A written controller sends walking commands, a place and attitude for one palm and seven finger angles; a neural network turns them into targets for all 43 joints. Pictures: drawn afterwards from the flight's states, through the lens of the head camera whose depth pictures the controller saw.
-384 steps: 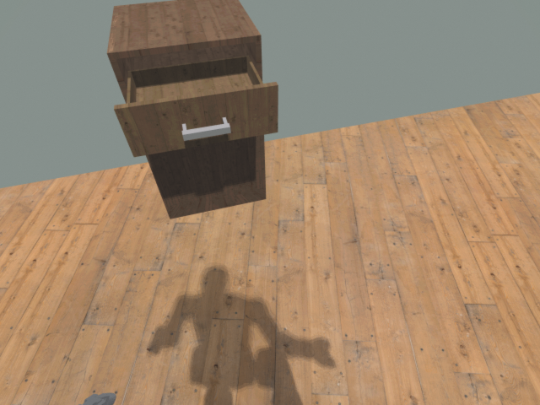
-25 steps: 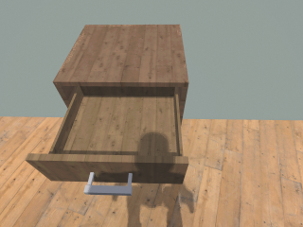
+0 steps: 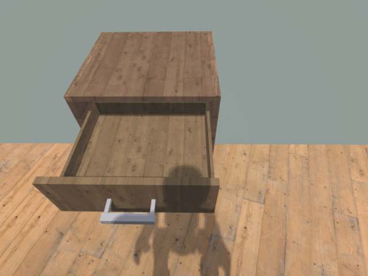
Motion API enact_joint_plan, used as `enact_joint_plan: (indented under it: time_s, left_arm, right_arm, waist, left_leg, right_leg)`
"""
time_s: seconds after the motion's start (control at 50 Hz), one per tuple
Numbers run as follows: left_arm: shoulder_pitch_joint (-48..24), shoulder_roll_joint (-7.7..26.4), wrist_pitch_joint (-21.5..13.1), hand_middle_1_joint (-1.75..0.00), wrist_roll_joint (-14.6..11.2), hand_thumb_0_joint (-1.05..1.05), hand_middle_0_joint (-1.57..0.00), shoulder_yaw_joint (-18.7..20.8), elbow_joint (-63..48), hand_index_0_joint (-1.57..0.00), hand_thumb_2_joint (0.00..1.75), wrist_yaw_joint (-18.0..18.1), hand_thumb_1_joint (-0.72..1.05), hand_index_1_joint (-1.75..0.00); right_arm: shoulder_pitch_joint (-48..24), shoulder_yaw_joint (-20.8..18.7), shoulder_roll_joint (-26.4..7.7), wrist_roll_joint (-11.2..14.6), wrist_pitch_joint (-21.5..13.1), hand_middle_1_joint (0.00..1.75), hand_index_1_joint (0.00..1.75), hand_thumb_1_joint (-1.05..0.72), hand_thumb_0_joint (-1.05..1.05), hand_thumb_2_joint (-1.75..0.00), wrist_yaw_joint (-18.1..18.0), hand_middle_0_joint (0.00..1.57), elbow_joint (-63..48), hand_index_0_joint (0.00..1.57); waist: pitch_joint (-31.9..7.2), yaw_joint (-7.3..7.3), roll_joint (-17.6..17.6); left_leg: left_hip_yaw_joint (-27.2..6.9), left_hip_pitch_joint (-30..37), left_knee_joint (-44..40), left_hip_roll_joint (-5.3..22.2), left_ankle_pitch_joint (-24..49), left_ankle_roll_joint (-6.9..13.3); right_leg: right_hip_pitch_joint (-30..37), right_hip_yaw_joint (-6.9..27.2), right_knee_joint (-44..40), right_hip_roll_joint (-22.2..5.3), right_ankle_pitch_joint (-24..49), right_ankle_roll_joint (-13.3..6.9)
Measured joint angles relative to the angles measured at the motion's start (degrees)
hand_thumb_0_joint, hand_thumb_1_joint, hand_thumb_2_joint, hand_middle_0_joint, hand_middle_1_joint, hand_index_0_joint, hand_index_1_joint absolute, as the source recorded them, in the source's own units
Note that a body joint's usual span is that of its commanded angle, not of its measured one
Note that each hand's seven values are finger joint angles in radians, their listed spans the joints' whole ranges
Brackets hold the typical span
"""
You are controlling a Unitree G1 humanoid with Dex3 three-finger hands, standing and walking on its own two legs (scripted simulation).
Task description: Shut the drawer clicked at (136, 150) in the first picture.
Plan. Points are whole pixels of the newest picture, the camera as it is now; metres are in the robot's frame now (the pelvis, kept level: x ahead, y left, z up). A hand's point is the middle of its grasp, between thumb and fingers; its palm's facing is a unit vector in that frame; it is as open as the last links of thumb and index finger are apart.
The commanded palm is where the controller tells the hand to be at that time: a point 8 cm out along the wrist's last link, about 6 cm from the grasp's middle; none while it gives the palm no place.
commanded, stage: come to a stop and stand still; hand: left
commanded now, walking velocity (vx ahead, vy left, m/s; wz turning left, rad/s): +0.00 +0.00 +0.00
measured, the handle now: (129, 210) +0.28 +0.16 -0.07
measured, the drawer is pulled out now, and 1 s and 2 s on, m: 0.29 0.29 0.29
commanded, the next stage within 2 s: look again from close up in 0.10 s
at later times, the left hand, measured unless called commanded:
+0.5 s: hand out of the picture +0.00 +0.18 -0.17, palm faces +0.01 -0.97 -0.22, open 7.3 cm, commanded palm none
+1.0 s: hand (104, 245) +0.19 +0.18 -0.02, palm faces +0.23 -0.97 -0.08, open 6.8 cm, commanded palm +0.09 +0.22 -0.05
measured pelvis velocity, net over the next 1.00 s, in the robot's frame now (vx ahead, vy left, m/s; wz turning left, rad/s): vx -0.02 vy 0.01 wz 0.03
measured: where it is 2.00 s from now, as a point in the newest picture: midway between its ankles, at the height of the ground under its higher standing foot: outside the picture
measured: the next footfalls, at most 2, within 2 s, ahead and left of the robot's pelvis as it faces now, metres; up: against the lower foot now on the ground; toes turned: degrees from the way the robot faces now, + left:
none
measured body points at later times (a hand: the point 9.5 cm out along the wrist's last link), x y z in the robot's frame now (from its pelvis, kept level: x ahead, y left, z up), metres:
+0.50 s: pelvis -0.01 +0.01 +0.00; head +0.01 +0.00 +0.45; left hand +0.00 +0.24 -0.15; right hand -0.05 -0.19 -0.17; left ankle -0.07 +0.13 -0.74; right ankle +0.02 -0.11 -0.74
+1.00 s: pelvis -0.02 +0.01 -0.02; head -0.02 +0.00 +0.43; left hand +0.17 +0.23 -0.01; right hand +0.11 -0.26 -0.11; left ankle -0.07 +0.13 -0.74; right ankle +0.02 -0.11 -0.74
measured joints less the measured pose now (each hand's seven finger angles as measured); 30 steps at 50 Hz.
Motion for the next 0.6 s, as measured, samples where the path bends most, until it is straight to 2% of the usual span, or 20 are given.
enact_joint_plan:
  time_s: [0.26, 0.6]
  left_arm:
    - [0.2, -0.3, 0.1, -0.30, 0.0, 0.00, -0.20, 0.2, 0.5, -0.20, 0.90, 0.2, 0.91, -0.30]
    - [0.4, -0.4, 0.0, -0.30, 0.0, 0.00, -0.20, 0.5, 0.3, -0.20, 0.90, 0.4, 0.92, -0.30]
  right_arm:
    - [2.2, 0.1, 1.5, 0.1, -0.6, 0.29, 0.30, -0.91, 0.00, -0.90, -0.3, 0.20, 0.7, 0.20]
    - [1.4, 0.1, 2.0, 0.2, -1.0, 0.29, 0.30, -0.91, 0.00, -0.90, -0.6, 0.20, 0.3, 0.20]
  waist:
    - [-0.6, -0.27, -0.3]
    - [-0.9, -0.13, -0.6]
  left_leg:
    - [0.9, -1.0, 0.7, -0.4, 0.0, 0.5]
    - [1.1, -1.3, 1.2, -0.7, -0.4, 0.8]
  right_leg:
    - [-1.1, 0.9, 0.4, -0.2, 0.5, 0.4]
    - [-1.6, 1.2, 0.9, -0.5, 0.2, 0.8]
